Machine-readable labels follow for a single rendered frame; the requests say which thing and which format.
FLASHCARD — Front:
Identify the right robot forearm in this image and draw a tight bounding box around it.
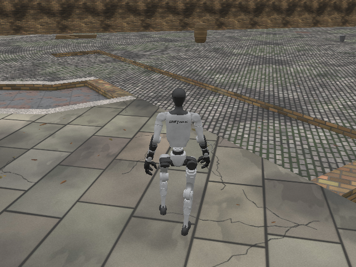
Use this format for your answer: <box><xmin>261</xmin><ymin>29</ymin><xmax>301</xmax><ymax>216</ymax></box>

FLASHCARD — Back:
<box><xmin>199</xmin><ymin>135</ymin><xmax>210</xmax><ymax>157</ymax></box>

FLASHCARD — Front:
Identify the robot right foot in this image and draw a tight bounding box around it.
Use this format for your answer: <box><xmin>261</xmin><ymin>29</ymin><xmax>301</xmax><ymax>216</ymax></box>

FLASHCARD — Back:
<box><xmin>181</xmin><ymin>221</ymin><xmax>191</xmax><ymax>236</ymax></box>

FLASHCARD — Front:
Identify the left robot upper arm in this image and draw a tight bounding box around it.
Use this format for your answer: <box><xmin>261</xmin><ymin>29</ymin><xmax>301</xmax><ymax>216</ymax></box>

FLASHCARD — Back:
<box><xmin>152</xmin><ymin>112</ymin><xmax>167</xmax><ymax>144</ymax></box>

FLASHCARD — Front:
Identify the right robot hand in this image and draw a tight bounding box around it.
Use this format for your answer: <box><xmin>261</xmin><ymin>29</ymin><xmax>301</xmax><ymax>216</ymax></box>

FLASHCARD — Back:
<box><xmin>197</xmin><ymin>156</ymin><xmax>210</xmax><ymax>169</ymax></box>

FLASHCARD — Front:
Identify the right robot upper arm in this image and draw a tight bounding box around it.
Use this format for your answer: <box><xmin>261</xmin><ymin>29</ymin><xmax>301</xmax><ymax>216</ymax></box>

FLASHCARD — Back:
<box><xmin>190</xmin><ymin>112</ymin><xmax>205</xmax><ymax>143</ymax></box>

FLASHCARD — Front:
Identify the humanoid robot head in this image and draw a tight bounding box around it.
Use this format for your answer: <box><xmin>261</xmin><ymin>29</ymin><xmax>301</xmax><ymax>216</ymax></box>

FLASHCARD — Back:
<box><xmin>169</xmin><ymin>88</ymin><xmax>188</xmax><ymax>115</ymax></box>

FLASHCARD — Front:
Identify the left robot forearm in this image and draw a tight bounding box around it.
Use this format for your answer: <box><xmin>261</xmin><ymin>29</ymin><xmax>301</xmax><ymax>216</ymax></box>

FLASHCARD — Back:
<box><xmin>146</xmin><ymin>135</ymin><xmax>157</xmax><ymax>162</ymax></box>

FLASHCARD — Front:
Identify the left robot hand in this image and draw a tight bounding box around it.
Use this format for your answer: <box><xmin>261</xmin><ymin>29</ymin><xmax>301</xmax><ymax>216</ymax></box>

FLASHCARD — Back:
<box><xmin>144</xmin><ymin>160</ymin><xmax>157</xmax><ymax>176</ymax></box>

